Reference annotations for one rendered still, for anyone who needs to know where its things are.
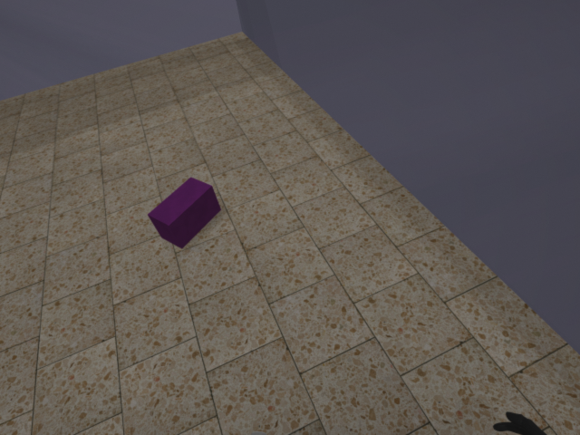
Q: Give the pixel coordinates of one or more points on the right robot hand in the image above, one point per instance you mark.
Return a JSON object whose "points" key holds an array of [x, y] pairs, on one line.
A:
{"points": [[519, 424]]}

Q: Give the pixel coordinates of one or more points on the carton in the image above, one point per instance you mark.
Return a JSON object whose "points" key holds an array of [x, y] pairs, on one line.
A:
{"points": [[185, 212]]}

